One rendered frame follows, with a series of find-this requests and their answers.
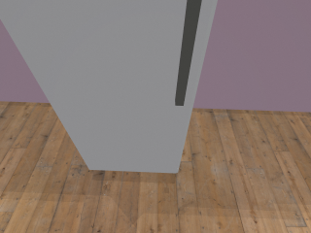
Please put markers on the fridge door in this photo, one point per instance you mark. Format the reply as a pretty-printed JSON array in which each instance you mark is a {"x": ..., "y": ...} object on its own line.
[{"x": 109, "y": 68}]

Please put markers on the handle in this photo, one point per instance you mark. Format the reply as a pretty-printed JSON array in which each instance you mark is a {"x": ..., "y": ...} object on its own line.
[{"x": 190, "y": 27}]

